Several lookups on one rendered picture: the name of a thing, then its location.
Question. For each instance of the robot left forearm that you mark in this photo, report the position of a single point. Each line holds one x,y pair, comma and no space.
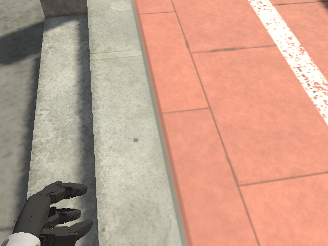
21,239

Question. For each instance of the robot left hand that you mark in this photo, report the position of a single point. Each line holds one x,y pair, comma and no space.
40,220

